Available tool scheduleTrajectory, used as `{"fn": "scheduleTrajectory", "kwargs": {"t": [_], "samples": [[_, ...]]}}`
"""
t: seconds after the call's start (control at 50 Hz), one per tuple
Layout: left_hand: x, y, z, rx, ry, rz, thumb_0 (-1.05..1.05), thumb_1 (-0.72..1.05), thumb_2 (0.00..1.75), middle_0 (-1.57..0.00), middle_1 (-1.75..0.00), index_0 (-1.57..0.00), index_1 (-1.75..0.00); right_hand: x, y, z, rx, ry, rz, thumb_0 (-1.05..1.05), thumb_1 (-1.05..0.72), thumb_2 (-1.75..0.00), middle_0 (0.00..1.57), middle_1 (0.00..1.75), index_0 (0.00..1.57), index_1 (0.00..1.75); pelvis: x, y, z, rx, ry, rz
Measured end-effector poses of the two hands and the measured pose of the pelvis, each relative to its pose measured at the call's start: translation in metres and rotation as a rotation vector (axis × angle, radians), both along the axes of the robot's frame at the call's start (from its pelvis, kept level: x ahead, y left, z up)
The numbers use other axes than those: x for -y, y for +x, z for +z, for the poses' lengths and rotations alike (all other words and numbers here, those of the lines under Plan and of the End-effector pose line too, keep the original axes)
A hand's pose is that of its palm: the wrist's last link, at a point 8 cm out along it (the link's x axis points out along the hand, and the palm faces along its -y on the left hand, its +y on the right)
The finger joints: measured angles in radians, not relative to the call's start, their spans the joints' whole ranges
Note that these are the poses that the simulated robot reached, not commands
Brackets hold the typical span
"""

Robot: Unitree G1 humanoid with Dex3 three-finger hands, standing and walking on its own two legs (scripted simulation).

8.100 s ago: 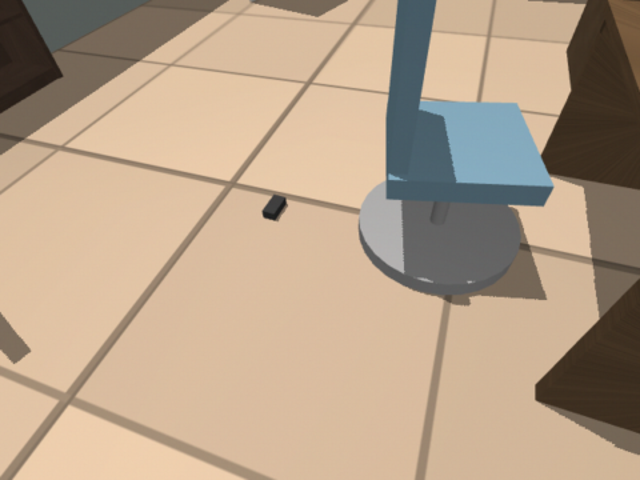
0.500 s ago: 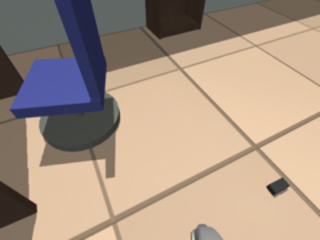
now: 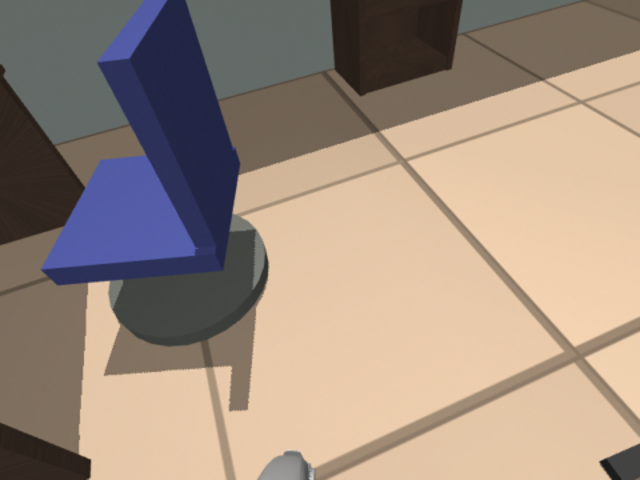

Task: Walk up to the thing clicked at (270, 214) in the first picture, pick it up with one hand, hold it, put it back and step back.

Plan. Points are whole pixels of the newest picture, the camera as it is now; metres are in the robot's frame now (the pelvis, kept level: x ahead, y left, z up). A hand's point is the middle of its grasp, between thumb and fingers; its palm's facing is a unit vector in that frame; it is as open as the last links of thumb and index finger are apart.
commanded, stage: walk up
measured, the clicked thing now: (630, 463) +0.31 -0.71 -0.76
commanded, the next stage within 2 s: none
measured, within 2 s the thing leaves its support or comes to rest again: neither
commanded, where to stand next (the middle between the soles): +0.39 +0.03 m, yaw -2 degrees
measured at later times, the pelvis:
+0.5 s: pelvis +0.17 +0.04 +0.00, yaw +0 degrees
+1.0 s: pelvis +0.29 +0.04 -0.01, yaw -1 degrees
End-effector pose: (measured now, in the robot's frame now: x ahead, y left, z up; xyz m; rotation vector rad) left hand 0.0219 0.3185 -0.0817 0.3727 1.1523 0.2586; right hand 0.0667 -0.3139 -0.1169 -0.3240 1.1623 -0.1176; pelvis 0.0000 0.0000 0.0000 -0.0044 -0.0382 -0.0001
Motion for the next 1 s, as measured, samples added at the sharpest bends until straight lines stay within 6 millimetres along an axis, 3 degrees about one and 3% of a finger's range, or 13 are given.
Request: {"fn": "scheduleTrajectory", "kwargs": {"t": [0.14,0.2,0.26,0.36,0.46,0.56,0.66,0.84,0.92,1.0], "samples": [[-0.021,0.027,-0.03,-0.047,-0.037,0.049,0.01,0.9,0.9,-0.21,-0.3,-0.21,-0.3,-0.022,0.082,0.006,0.022,-0.037,0.062,0.01,-0.91,-0.9,0.2,0.3,0.21,0.3,-0.018,0.056,-0.013,0.0,-0.027,0.029],[-0.034,0.049,-0.049,-0.073,-0.053,0.053,0.01,0.9,0.9,-0.21,-0.3,-0.21,-0.3,-0.038,0.122,0.008,0.079,-0.056,0.081,0.01,-0.91,-0.9,0.21,0.3,0.21,0.3,-0.031,0.08,-0.022,0.003,0.002,0.031],[-0.037,0.077,-0.054,-0.085,-0.074,0.038,0.01,0.91,0.9,-0.21,-0.3,-0.21,-0.3,-0.051,0.148,0.016,0.149,-0.059,0.071,0.01,-0.91,-0.9,0.21,0.3,0.21,0.3,-0.042,0.099,-0.021,0.011,-0.013,0.028],[-0.04,0.132,-0.043,-0.03,-0.094,-0.003,0.01,0.91,0.9,-0.21,-0.3,-0.21,-0.3,-0.06,0.162,0.029,0.153,-0.057,0.035,0.0,-0.9,-0.9,0.21,0.3,0.21,0.3,-0.046,0.129,-0.008,0.018,-0.007,0.029],[-0.042,0.173,-0.032,-0.013,-0.079,-0.026,0.01,0.91,0.9,-0.21,-0.3,-0.21,-0.3,-0.054,0.167,0.026,0.107,-0.054,0.011,0.01,-0.9,-0.9,0.21,0.3,0.21,0.3,-0.044,0.158,-0.004,0.017,0.011,0.016],[-0.036,0.211,-0.022,-0.036,-0.037,-0.056,0.01,0.91,0.9,-0.2,-0.3,-0.21,-0.3,-0.035,0.176,0.01,0.061,-0.034,-0.026,0.01,-0.9,-0.9,0.21,0.3,0.21,0.3,-0.034,0.189,-0.008,0.006,0.03,-0.001],[-0.023,0.25,-0.016,0.0,0.031,-0.063,0.01,0.91,0.9,-0.21,-0.3,-0.21,-0.3,-0.014,0.195,-0.02,0.0,-0.008,-0.052,0.01,-0.9,-0.9,0.21,0.3,0.21,0.3,-0.017,0.222,-0.021,0.009,0.008,-0.007],[-0.016,0.277,0.009,0.031,0.05,-0.028,0.01,0.9,0.9,-0.21,-0.3,-0.21,-0.3,-0.02,0.257,-0.017,-0.006,0.03,-0.014,0.01,-0.91,-0.9,0.21,0.3,0.21,0.3,-0.016,0.265,-0.005,0.018,0.028,-0.011],[-0.024,0.286,0.002,-0.003,0.045,-0.032,0.01,0.9,0.9,-0.21,-0.3,-0.21,-0.3,-0.027,0.282,-0.012,0.018,0.012,-0.02,0.01,-0.91,-0.9,0.21,0.3,0.21,0.3,-0.024,0.279,-0.005,0.02,0.016,-0.014],[-0.037,0.301,-0.02,-0.013,0.015,-0.03,0.01,0.9,0.9,-0.21,-0.3,-0.21,-0.3,-0.041,0.3,-0.012,0.02,-0.023,-0.025,0.01,-0.91,-0.9,0.21,0.3,0.21,0.3,-0.037,0.289,-0.014,0.021,-0.009,-0.01]]}}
